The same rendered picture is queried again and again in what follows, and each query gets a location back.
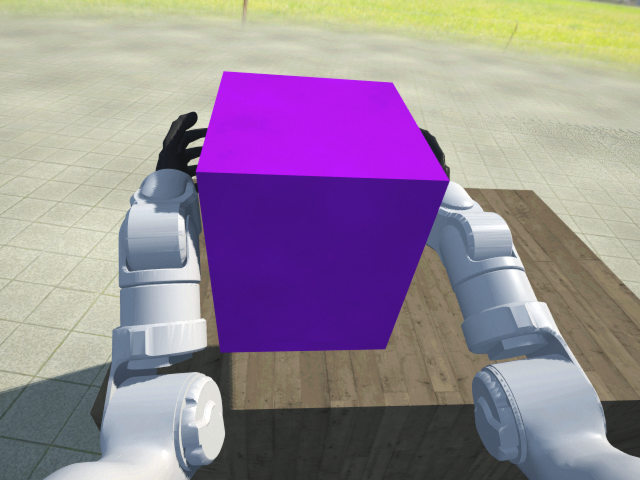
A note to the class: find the left robot forearm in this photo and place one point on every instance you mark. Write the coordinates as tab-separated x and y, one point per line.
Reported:
159	268

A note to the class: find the robot right hand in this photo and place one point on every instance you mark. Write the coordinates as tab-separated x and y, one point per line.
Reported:
431	140

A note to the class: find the robot right upper arm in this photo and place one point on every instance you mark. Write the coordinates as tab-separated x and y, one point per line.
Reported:
541	414

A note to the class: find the pedestal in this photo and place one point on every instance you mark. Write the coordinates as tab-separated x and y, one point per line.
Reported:
407	412

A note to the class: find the right robot forearm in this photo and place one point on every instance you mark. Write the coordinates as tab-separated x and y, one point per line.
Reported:
502	317

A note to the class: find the carton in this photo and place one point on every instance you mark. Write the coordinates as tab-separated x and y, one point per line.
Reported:
317	198

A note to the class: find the robot left upper arm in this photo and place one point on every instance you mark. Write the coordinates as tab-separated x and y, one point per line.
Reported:
158	427

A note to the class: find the robot left hand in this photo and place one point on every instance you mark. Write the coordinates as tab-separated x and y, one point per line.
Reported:
174	154

